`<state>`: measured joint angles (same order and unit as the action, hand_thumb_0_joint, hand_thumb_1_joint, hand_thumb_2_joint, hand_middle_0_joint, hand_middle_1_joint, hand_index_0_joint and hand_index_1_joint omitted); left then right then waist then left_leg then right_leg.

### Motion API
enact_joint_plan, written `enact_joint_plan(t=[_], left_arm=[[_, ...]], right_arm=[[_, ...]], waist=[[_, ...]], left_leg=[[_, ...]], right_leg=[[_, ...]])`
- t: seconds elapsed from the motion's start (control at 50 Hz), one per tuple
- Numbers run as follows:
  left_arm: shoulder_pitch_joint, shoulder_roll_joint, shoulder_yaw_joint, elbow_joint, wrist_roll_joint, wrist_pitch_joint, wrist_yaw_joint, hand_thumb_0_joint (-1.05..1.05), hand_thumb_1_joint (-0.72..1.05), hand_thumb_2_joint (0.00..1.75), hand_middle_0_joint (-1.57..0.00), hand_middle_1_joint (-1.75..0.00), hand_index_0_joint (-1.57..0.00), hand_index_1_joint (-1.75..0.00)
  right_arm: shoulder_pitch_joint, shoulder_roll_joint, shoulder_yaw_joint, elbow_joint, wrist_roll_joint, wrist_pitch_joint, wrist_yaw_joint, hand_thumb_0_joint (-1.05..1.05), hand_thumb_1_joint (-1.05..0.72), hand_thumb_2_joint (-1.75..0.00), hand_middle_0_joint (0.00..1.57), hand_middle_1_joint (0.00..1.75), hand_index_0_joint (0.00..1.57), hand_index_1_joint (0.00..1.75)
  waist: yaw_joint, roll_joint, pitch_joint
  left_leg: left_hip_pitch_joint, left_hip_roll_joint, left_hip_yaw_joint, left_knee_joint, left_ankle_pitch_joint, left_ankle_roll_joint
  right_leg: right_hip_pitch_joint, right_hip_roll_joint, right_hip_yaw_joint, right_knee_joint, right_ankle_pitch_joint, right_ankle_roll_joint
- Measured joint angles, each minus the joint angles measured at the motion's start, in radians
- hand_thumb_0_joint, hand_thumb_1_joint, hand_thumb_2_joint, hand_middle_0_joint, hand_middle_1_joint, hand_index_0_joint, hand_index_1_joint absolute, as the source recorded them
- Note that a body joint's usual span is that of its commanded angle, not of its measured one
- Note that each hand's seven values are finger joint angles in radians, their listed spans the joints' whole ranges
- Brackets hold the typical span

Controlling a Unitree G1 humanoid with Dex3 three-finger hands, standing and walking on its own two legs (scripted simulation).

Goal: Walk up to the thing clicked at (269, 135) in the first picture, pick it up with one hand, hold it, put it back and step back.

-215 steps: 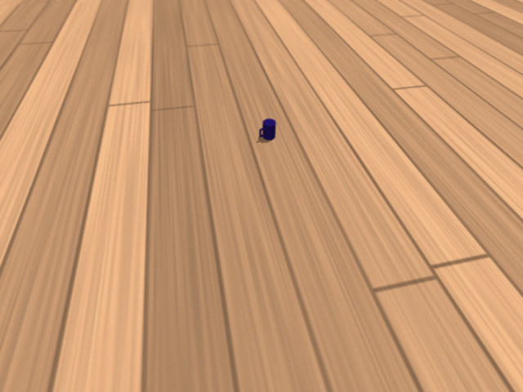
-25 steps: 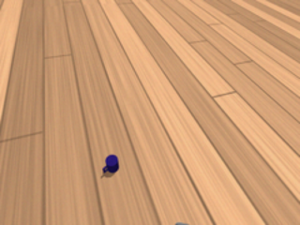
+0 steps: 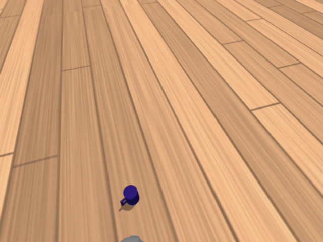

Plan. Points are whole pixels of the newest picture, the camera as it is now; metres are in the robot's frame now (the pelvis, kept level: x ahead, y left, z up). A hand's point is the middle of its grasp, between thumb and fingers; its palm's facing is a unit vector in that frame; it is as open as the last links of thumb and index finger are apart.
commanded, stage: walk up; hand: left
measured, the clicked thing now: (129, 197) +0.47 +0.24 -0.70
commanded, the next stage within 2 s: stand in 1.48 s
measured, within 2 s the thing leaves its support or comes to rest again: neither
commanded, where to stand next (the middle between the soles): +0.09 +0.01 m, yaw -1 degrees
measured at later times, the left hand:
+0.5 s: hand out of the picture +0.15 +0.28 -0.15, palm faces -0.07 -0.93 -0.37, open 7.4 cm
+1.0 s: hand (74, 234) +0.18 +0.26 -0.13, palm faces -0.07 -0.94 -0.33, open 7.3 cm
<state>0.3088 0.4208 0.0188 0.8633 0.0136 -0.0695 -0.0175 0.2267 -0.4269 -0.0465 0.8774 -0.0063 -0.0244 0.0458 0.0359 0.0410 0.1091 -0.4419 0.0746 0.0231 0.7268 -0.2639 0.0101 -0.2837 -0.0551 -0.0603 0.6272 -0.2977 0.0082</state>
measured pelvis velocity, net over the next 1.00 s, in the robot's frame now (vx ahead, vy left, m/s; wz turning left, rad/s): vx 0.07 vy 0.02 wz -0.04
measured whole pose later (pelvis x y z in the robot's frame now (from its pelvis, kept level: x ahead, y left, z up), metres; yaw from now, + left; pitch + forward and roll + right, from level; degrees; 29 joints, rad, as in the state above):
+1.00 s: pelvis +0.07 +0.02 +0.02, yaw -2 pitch -2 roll +0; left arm 0.06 0.35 0.00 1.16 0.01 -0.01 -0.01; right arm 0.06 -0.37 0.01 1.16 0.00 -0.02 0.02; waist -0.01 0.00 0.05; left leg -0.16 0.04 0.05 0.38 -0.18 -0.01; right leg -0.10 -0.03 -0.03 0.36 -0.21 0.02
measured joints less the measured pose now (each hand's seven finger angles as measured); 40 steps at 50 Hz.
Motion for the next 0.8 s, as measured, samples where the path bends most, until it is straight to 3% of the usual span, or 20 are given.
enact_joint_plan(t=[0.04,0.08,0.14,0.22,0.26,0.3,0.34,0.42,0.58,0.8], left_arm=[[-0.008,0.004,-0.006,0.014,-0.005,0.017,0.006,0.01,0.90,0.90,-0.20,-0.30,-0.21,-0.30],[-0.030,0.006,-0.007,0.031,-0.008,0.038,0.012,0.01,0.91,0.90,-0.20,-0.30,-0.21,-0.30],[-0.047,0.005,-0.011,0.056,-0.004,0.051,0.014,0.01,0.91,0.90,-0.20,-0.30,-0.20,-0.30],[-0.052,-0.002,-0.006,0.084,-0.004,0.037,0.009,0.01,0.91,0.90,-0.20,-0.30,-0.20,-0.30],[-0.051,-0.007,-0.001,0.097,0.001,0.029,0.010,0.01,0.91,0.90,-0.20,-0.30,-0.20,-0.30],[-0.059,-0.021,0.004,0.115,0.010,0.027,0.015,0.01,0.91,0.90,-0.20,-0.30,-0.20,-0.30],[-0.063,-0.025,-0.001,0.128,0.013,0.028,0.014,0.01,0.91,0.90,-0.20,-0.30,-0.21,-0.30],[-0.099,-0.036,-0.016,0.157,0.001,0.039,0.010,0.01,0.91,0.90,-0.20,-0.30,-0.21,-0.30],[-0.202,-0.041,-0.024,0.184,-0.016,0.038,0.014,0.01,0.91,0.90,-0.20,-0.30,-0.21,-0.30],[-0.268,-0.058,-0.031,0.251,-0.011,0.051,0.007,0.00,0.91,0.90,-0.20,-0.30,-0.20,-0.30]], right_arm=[[-0.012,0.000,-0.002,0.011,0.000,-0.008,-0.010,0.01,-0.91,-0.90,0.20,0.30,0.21,0.30],[-0.027,0.015,0.000,0.021,-0.004,-0.011,-0.016,0.01,-0.91,-0.90,0.20,0.30,0.21,0.30],[-0.038,0.034,0.013,0.020,-0.005,-0.010,-0.011,0.01,-0.91,-0.90,0.20,0.30,0.21,0.30],[-0.041,0.037,0.024,0.022,-0.010,-0.009,-0.013,0.01,-0.90,-0.90,0.21,0.30,0.21,0.30],[-0.041,0.029,0.028,0.029,-0.007,-0.001,-0.015,0.01,-0.90,-0.90,0.21,0.30,0.21,0.30],[-0.045,0.020,0.029,0.047,0.002,0.010,-0.020,0.01,-0.90,-0.90,0.21,0.30,0.21,0.30],[-0.052,0.026,0.032,0.072,0.008,0.018,-0.026,0.01,-0.90,-0.90,0.20,0.30,0.21,0.30],[-0.070,0.033,0.039,0.119,0.014,0.003,-0.028,0.01,-0.90,-0.90,0.20,0.30,0.21,0.30],[-0.120,0.060,0.057,0.191,0.018,-0.005,-0.030,0.01,-0.90,-0.90,0.20,0.30,0.21,0.30],[-0.172,0.060,0.059,0.258,0.011,0.000,-0.030,0.01,-0.90,-0.90,0.20,0.30,0.21,0.30]], waist=[[-0.004,-0.010,-0.003],[-0.004,-0.044,-0.001],[-0.015,-0.060,-0.007],[-0.036,-0.064,-0.018],[-0.040,-0.056,-0.025],[-0.040,-0.027,-0.025],[-0.035,-0.028,-0.034],[-0.037,-0.030,-0.033],[-0.039,-0.037,-0.027],[-0.047,-0.044,-0.050]], left_leg=[[0.041,-0.015,0.003,-0.075,0.060,-0.001],[0.033,-0.034,0.020,-0.035,0.026,-0.006],[0.040,-0.026,0.028,-0.025,-0.002,0.012],[0.061,-0.020,0.033,-0.047,-0.005,0.004],[0.060,-0.015,0.033,-0.029,-0.023,-0.004],[0.061,0.002,0.019,-0.002,-0.045,-0.016],[0.075,-0.012,0.013,-0.011,-0.071,-0.010],[0.119,-0.034,0.020,-0.074,-0.030,-0.015],[0.176,-0.036,0.022,-0.150,-0.009,-0.014],[0.251,-0.036,0.030,-0.277,0.049,-0.018]], right_leg=[[-0.019,-0.012,0.005,0.070,-0.050,0.016],[-0.046,-0.025,0.033,0.150,-0.133,-0.010],[-0.094,0.008,0.048,0.273,-0.231,-0.030],[-0.088,0.016,0.033,0.195,-0.180,-0.034],[-0.049,0.023,0.027,0.083,-0.100,-0.034],[-0.023,0.040,0.016,0.045,-0.025,-0.013],[-0.017,0.036,0.022,0.047,-0.040,-0.005],[0.007,0.020,0.034,0.026,-0.047,0.007],[0.067,0.020,0.033,-0.060,-0.016,0.010],[0.140,0.025,0.037,-0.189,0.047,0.012]])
